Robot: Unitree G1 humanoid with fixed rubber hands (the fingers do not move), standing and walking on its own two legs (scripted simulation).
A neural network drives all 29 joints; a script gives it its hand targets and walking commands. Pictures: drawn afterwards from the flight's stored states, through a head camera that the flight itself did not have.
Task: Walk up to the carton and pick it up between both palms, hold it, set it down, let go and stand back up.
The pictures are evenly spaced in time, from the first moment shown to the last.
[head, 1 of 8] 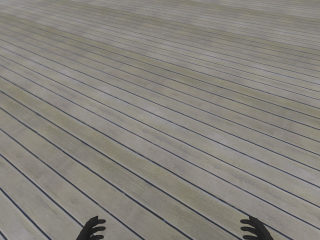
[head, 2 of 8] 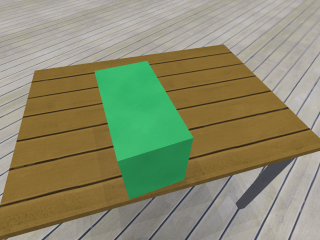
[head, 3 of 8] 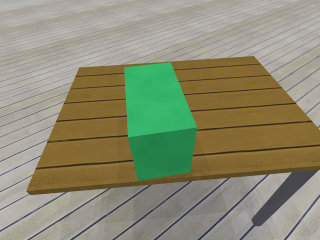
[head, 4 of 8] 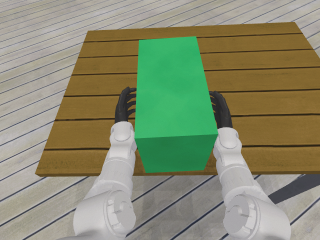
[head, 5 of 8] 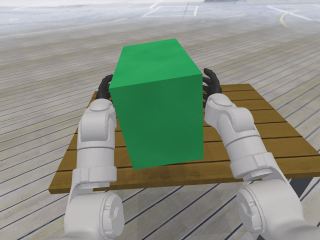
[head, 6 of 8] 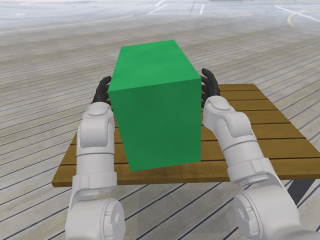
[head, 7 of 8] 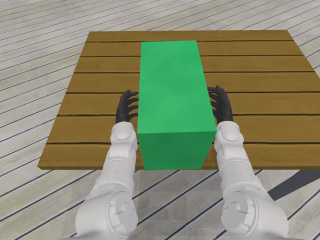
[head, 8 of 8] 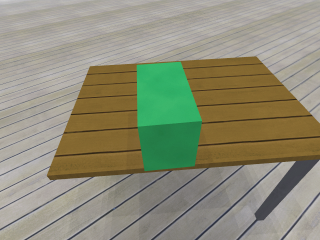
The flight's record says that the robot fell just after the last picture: no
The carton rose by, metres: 0.21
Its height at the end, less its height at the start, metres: +0.00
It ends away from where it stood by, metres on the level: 0.02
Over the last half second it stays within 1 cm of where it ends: yes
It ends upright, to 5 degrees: yes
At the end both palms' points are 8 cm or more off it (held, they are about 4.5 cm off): yes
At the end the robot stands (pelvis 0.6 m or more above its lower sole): yes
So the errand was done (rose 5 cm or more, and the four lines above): yes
